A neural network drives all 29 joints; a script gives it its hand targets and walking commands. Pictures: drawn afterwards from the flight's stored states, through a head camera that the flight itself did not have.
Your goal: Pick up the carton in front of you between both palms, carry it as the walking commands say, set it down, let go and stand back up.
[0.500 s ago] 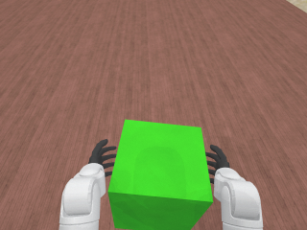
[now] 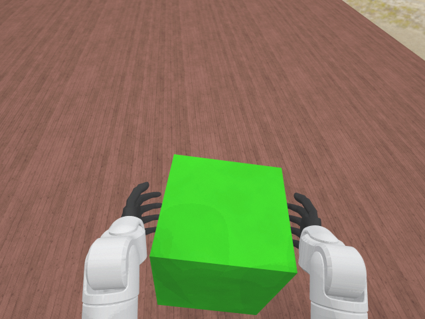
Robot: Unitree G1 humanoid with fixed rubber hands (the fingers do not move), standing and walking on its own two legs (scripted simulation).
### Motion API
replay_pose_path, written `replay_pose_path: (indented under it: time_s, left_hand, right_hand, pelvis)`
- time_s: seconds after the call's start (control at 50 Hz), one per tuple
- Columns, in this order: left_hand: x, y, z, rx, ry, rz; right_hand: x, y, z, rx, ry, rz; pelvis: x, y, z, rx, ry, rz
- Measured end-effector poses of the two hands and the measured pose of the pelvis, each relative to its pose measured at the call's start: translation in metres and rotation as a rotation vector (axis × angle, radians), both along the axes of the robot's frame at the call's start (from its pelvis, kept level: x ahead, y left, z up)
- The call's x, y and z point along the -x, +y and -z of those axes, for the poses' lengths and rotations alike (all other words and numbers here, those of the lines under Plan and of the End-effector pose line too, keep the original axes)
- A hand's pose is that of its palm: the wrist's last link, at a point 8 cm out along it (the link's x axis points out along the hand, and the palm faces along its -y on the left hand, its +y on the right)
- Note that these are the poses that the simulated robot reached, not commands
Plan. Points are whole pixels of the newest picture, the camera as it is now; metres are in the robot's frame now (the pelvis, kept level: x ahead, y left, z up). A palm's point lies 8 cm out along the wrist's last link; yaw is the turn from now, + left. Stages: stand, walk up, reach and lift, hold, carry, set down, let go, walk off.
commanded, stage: carry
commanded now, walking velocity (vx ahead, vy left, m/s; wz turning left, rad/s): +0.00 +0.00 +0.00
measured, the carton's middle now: (217, 238) +0.31 +0.00 -0.02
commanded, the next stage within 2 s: none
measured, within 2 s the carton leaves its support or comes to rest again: neither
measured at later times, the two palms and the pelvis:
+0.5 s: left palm (167, 131) +0.54 +0.12 +0.06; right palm (286, 141) +0.54 -0.17 +0.05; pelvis +0.26 -0.03 -0.01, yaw +2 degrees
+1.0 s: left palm (160, 122) +0.60 +0.15 +0.03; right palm (270, 130) +0.60 -0.14 +0.03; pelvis +0.33 +0.00 -0.02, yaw +2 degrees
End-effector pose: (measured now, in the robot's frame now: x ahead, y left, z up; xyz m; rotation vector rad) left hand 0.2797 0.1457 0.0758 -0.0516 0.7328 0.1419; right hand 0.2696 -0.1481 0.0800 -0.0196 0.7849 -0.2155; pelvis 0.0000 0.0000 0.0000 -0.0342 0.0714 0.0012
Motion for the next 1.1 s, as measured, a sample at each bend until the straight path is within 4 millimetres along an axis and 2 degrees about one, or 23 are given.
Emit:
replay_pose_path:
  time_s: [0.08,0.14,0.22,0.26,0.32,0.4,0.48,0.6,0.7,0.8,0.94,1.1]
  left_hand:
    - [-0.054,0.0,-0.012,-0.001,-0.053,-0.025]
    - [-0.096,-0.005,-0.012,-0.01,-0.071,-0.041]
    - [-0.154,-0.02,0.002,-0.035,-0.073,-0.054]
    - [-0.18,-0.026,0.01,-0.063,-0.04,-0.047]
    - [-0.203,-0.03,0.021,-0.075,0.039,-0.044]
    - [-0.226,-0.03,0.025,-0.078,0.079,-0.043]
    - [-0.25,-0.025,0.018,-0.075,0.034,-0.036]
    - [-0.285,-0.014,0.001,-0.049,-0.049,-0.035]
    - [-0.307,-0.005,-0.004,-0.056,-0.072,-0.039]
    - [-0.318,0.0,0.009,-0.072,-0.033,-0.028]
    - [-0.32,0.003,0.037,-0.097,0.008,-0.002]
    - [-0.316,0.007,0.048,-0.114,-0.036,0.011]
  right_hand:
    - [-0.06,0.0,-0.011,-0.006,-0.052,-0.021]
    - [-0.107,-0.005,-0.008,-0.01,-0.069,-0.039]
    - [-0.17,-0.02,0.012,-0.028,-0.07,-0.055]
    - [-0.195,-0.026,0.027,-0.054,-0.036,-0.049]
    - [-0.216,-0.03,0.043,-0.075,0.043,-0.037]
    - [-0.238,-0.029,0.046,-0.068,0.083,-0.045]
    - [-0.262,-0.024,0.037,-0.056,0.037,-0.045]
    - [-0.298,-0.013,0.011,-0.02,-0.045,-0.053]
    - [-0.322,-0.004,0.006,-0.002,-0.066,-0.066]
    - [-0.333,0.002,0.021,0.011,-0.026,-0.072]
    - [-0.333,0.005,0.049,0.026,0.015,-0.076]
    - [-0.33,0.007,0.059,0.023,-0.033,-0.111]
  pelvis:
    - [-0.055,-0.006,0.001,-0.002,0.0,-0.008]
    - [-0.1,-0.015,0.008,-0.009,-0.007,-0.009]
    - [-0.164,-0.031,0.028,-0.029,-0.032,-0.03]
    - [-0.184,-0.035,0.031,-0.013,-0.027,-0.032]
    - [-0.204,-0.038,0.023,-0.023,-0.019,-0.048]
    - [-0.229,-0.038,0.013,-0.039,-0.008,-0.048]
    - [-0.254,-0.033,0.012,-0.031,-0.015,-0.039]
    - [-0.298,-0.023,0.014,-0.03,-0.018,-0.03]
    - [-0.321,-0.016,0.016,-0.031,-0.011,-0.029]
    - [-0.331,-0.01,0.018,-0.031,-0.009,-0.028]
    - [-0.332,-0.005,0.021,-0.031,-0.011,-0.027]
    - [-0.325,-0.003,0.021,-0.031,-0.02,-0.026]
